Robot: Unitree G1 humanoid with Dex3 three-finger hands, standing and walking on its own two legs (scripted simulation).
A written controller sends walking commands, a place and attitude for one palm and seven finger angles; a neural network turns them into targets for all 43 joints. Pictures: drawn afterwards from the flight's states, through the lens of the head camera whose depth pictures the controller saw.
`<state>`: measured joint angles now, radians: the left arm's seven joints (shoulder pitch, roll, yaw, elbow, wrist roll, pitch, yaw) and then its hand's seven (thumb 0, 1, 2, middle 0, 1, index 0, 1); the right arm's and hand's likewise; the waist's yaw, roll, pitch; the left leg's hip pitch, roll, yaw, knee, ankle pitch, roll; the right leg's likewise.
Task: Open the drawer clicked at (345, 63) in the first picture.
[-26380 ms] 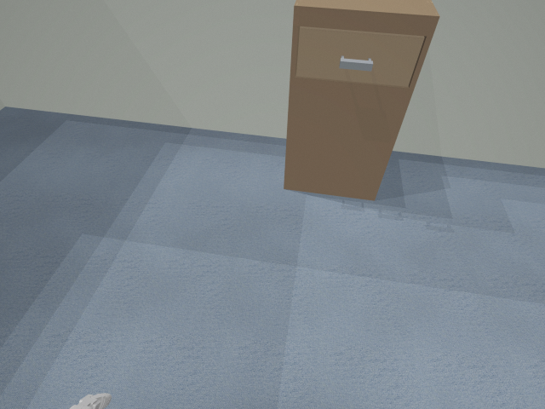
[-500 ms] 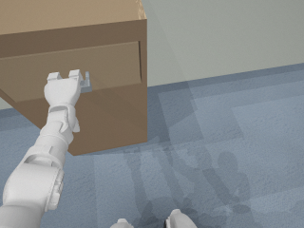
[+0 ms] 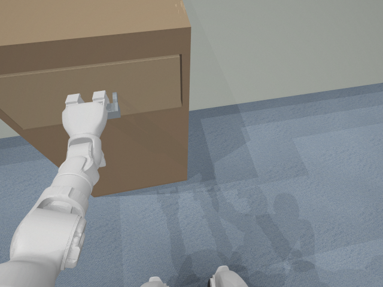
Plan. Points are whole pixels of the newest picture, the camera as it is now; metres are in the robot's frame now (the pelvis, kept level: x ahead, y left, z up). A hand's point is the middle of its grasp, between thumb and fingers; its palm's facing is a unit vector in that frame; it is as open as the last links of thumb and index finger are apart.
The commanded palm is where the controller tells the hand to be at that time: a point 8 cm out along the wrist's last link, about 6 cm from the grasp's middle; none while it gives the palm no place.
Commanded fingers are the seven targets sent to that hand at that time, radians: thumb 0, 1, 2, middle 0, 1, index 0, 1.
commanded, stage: close the thumb around the handle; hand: left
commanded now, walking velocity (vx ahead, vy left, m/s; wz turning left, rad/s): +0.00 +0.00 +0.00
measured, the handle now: (94, 106) +0.53 +0.21 +0.00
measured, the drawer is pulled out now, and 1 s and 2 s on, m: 0.00 0.04 0.16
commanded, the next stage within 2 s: pull the drawer open in 0.58 s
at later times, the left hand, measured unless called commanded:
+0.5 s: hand (95, 134) +0.46 +0.21 -0.01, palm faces -0.03 -0.02 -1.00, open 6.5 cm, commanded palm +0.43 +0.21 +0.04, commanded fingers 0.00 0.90 0.90 -0.40 -1.35 -0.40 -1.35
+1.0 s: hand (95, 144) +0.43 +0.20 -0.02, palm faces -0.03 -0.03 -1.00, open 6.4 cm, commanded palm +0.39 +0.21 +0.04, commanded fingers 0.00 0.90 0.90 -0.40 -1.35 -0.40 -1.35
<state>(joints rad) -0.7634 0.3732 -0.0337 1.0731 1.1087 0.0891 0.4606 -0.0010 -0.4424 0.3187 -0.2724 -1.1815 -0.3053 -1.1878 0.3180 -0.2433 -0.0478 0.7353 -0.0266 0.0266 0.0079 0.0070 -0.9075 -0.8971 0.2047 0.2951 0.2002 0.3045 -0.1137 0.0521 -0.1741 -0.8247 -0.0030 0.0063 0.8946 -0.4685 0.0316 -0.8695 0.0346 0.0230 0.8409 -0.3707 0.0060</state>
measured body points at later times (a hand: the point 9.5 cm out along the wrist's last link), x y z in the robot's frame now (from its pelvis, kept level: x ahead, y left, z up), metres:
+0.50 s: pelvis +0.00 +0.00 +0.00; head +0.11 -0.01 +0.44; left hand +0.46 +0.20 +0.04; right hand +0.03 -0.27 -0.13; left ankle -0.04 +0.10 -0.69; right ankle +0.00 -0.13 -0.69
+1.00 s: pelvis +0.01 -0.01 +0.01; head +0.10 -0.01 +0.45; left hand +0.43 +0.20 +0.04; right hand +0.05 -0.27 -0.13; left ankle -0.04 +0.10 -0.69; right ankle +0.00 -0.13 -0.69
